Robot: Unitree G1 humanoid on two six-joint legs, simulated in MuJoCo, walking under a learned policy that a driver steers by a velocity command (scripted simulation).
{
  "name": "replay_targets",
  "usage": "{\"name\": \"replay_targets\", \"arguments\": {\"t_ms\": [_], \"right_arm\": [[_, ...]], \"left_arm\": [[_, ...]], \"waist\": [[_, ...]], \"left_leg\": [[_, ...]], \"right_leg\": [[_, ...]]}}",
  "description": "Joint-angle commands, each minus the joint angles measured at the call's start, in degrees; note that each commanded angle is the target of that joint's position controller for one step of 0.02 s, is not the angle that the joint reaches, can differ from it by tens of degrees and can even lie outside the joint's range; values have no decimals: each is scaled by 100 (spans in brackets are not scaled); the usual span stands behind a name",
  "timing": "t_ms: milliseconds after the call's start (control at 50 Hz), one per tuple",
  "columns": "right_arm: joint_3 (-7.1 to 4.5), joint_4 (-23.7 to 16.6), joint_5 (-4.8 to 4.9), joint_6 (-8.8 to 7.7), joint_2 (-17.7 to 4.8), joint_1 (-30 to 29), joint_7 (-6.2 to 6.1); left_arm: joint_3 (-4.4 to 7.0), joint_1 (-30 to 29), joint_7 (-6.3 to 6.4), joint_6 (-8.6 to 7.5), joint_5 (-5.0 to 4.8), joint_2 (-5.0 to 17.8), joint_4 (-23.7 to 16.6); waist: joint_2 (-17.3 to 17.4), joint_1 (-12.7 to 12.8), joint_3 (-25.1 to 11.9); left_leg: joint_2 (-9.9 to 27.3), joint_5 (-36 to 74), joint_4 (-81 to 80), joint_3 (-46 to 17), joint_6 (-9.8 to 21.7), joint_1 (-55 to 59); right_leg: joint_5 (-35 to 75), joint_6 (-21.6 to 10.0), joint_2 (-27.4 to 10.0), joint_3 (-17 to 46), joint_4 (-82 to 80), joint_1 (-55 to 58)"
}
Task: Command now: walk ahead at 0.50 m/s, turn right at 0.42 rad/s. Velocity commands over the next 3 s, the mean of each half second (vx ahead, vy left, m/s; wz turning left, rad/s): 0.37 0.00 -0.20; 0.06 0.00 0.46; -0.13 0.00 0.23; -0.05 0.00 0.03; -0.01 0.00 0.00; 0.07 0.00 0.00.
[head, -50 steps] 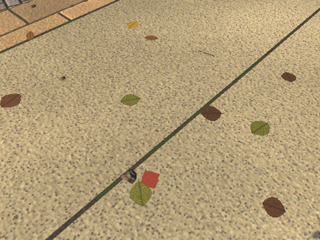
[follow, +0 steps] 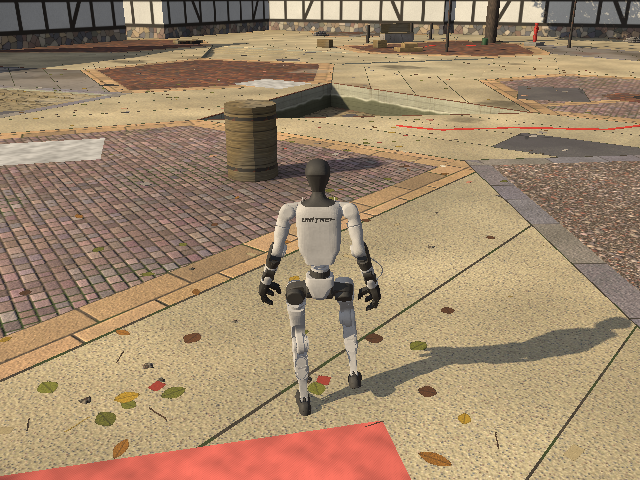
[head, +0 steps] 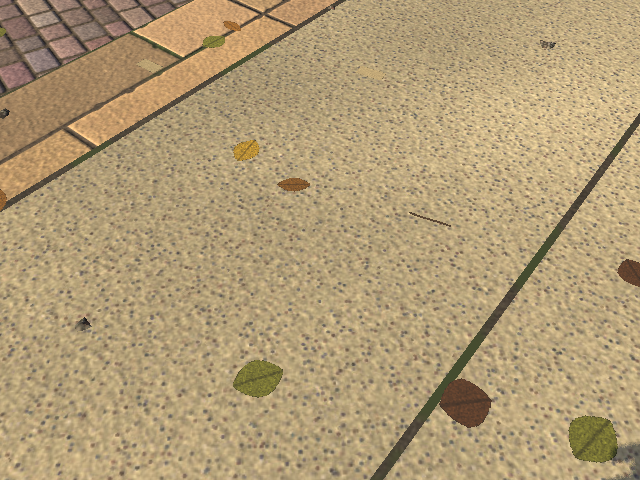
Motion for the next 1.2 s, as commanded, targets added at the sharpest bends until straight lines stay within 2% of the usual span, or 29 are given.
{"name": "replay_targets", "arguments": {"t_ms": [20, 100, 160, 200, 240, 260, 280, 300, 320, 340, 360, 380, 400, 440, 480, 520, 600, 720, 780, 800, 820, 840, 860, 880, 900, 920, 980, 1040, 1200], "right_arm": [[-137, -324, -16, -83, -764, -258, -116], [-158, -278, 45, -24, -879, 16, -212], [-196, -177, 98, 90, -950, 384, -233], [-230, -184, 139, 184, -1028, 422, -239], [-239, -162, 177, 263, -1113, 411, -255], [-237, -136, 183, 295, -1168, 386, -257], [-215, -127, 216, 307, -1191, 256, -234], [-179, -188, 194, 248, -1155, 242, -202], [39, -258, -4, 145, -419, 781, -80], [9, -49, 348, 12, -639, 962, -24], [-120, -212, 588, -4, -948, 225, -17], [-104, -333, 528, 36, -855, -165, -65], [-133, -254, 382, 126, -784, -256, -146], [-169, -118, 284, 395, -620, 188, -217], [-174, -186, 278, 540, -494, 285, -258], [-199, -386, 240, 605, -572, 51, -285], [-177, -679, 216, 659, -584, -442, -186], [-234, -1119, 218, 762, -720, -966, -6], [-280, -1134, 202, 748, -737, -642, 87], [-401, -1099, 164, 719, -1060, -388, 35], [-582, -1146, 102, 693, -1784, -98, -78], [-536, -1208, -46, 630, -1885, 25, -45], [-473, -1256, -37, 531, -1659, 39, 22], [-454, -1320, 36, 458, -1549, -279, -1], [-435, -1394, 147, 453, -1425, -593, -48], [-383, -1454, 228, 489, -1260, -804, -103], [-362, -1537, 156, 551, -1254, -784, -188], [-367, -1570, 131, 596, -1341, -742, -255], [-229, -1565, 15, 791, -1281, -1035, -290]], "left_arm": [[58, 27, -47, -7, 50, 156, -276], [-26, -745, -191, -23, 93, 18, -584], [-82, -1238, -301, -20, 86, -50, -879], [-89, -1411, -384, -18, 67, -34, -1064], [-44, -1235, -418, -33, 134, 37, -1124], [36, -729, -416, -53, 143, 194, -1015], [172, 141, -379, -86, 144, 462, -757], [315, 796, -250, -76, 215, 944, -561], [311, 1073, -120, -53, 368, 1410, -456], [205, 1493, -119, -64, 385, 1133, -518], [169, 1051, -106, -74, 328, 974, -570], [103, 438, -101, -121, 207, 713, -627], [23, 50, -103, -165, 192, 449, -653], [-33, -378, -116, -209, 319, 235, -629], [0, -578, -80, -233, 396, 388, -606], [51, -635, 32, -193, 383, 571, -576], [77, -682, 221, -12, 323, 670, -554], [142, -561, 272, 235, 188, 868, -531], [168, -615, 302, 330, 50, 894, -541], [157, -234, 277, 341, 96, 769, -429], [87, -401, 234, 306, 325, 524, -649], [28, -801, 210, 269, 346, 351, -935], [84, -1021, 166, 256, 232, 580, -936], [97, -1055, 160, 246, 109, 591, -920], [120, -959, 208, 256, 129, 611, -800], [169, -954, 259, 277, 186, 756, -773], [166, -833, 268, 289, 185, 636, -756], [102, -852, 317, 306, 176, 492, -733], [41, -442, 308, 432, 119, 556, -523]], "waist": [[609, 188, 153], [484, -50, 408], [412, -211, 564], [464, -186, 574], [661, 49, 377], [831, 349, 61], [819, 828, -383], [514, 1089, -904], [-1042, 619, -1854], [-516, 890, -3110], [-284, 917, -2347], [-79, 700, -1445], [236, 488, -952], [68, 49, -683], [-56, -115, -539], [-169, -125, -498], [-287, 34, -498], [-364, 189, -350], [-280, -67, -431], [272, -84, -592], [1705, -14, -743], [2078, -88, -1118], [1215, -215, -1311], [1024, -64, -1078], [715, 84, -882], [742, 167, -789], [882, 258, -892], [932, 187, -879], [1093, 105, -862]], "left_leg": [[1579, 1308, -1022, -644, 555, 19], [1582, 1446, -1116, -102, 442, 293], [1784, 1939, -840, 97, 439, 1059], [1893, 2668, -504, 247, 413, 1406], [1877, 4984, 230, 278, 373, 1333], [1833, 5800, 867, 224, 314, 1317], [1620, 5695, 1822, 258, 151, 1059], [1293, 4178, 3114, 249, -112, -87], [223, -2490, 5524, 6, -472, -2236], [-194, -3368, 6472, -1773, -470, -2471], [176, -2941, 6345, -1879, -422, -2816], [488, -2426, 5796, -1593, -421, -3070], [669, -2075, 5492, -1435, -470, -2866], [807, -1620, 5215, -1364, -512, -1906], [766, -1361, 4928, -1242, -577, -1764], [822, -925, 4432, -1208, -617, -2042], [858, -128, 3431, -970, -614, -2015], [665, -696, 2547, -647, -423, -2080], [384, 3, 1276, -403, -114, -1298], [432, 1311, 724, -822, 128, -596], [1639, 4015, 775, -2543, 698, 469], [2509, 4660, 618, -4044, 1888, 990], [2332, 4275, 532, -3709, 1872, 1025], [1987, 3736, 542, -3151, 1523, 855], [1697, 3170, 534, -2805, 1192, 612], [1581, 2812, 460, -2663, 1034, 342], [1377, 2665, 371, -2567, 1023, 43], [1424, 3399, 553, -2568, 1011, 196], [1516, 3791, 738, -2733, 986, -130]], "right_leg": [[894, 63, -115, 225, -643, -335], [1444, 41, -49, -296, -1697, -265], [1129, -63, 8, -524, -2121, -597], [662, -167, 124, -768, -2287, -555], [83, -329, 553, -1102, -2445, 319], [-17, -435, 776, -1156, -2533, 1029], [735, -611, 935, -1093, -3171, 2226], [2675, -843, 395, -423, -3145, 3904], [5945, -1832, -1507, 1638, -2471, 6187], [5808, -2407, -2079, 2766, -2910, 6534], [5437, -2029, -1751, 1733, -3215, 5805], [4533, -1638, -1455, 1085, -3469, 4915], [3976, -1414, -1256, 739, -3778, 4026], [3530, -1249, -1064, 146, -4268, 2749], [3562, -1289, -1012, -283, -4497, 2283], [3291, -1252, -1006, -589, -4615, 2365], [2195, -1097, -952, -1045, -4748, 2597], [1667, -876, -1337, -1018, -4257, 3301], [1723, -410, -1231, -1203, -3389, 3334], [1261, -21, -832, -1479, -2527, 3043], [-730, 470, -136, -1850, -786, 1545], [-3335, 705, 738, -1066, 517, 190], [-3197, 625, 614, -336, 1142, -27], [-2644, 515, 506, -204, 1140, -223], [-2166, 504, 393, -159, 894, -251], [-1857, 517, 329, -117, 641, -123], [-1378, 576, 504, -136, 309, 319], [-1318, 704, 580, -89, -251, 351], [-1518, 800, 535, -154, -739, 1188]]}}
Next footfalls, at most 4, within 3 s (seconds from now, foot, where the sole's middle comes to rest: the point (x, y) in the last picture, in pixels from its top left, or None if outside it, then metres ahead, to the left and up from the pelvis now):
0.30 right None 0.33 -0.15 -0.78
0.80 left None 0.38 0.08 -0.78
1.36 right None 0.36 -0.17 -0.78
1.76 left None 0.20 0.02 -0.78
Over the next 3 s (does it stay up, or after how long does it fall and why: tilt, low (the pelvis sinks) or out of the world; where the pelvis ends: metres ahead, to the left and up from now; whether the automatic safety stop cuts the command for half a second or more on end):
stays up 0.28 -0.09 -0.02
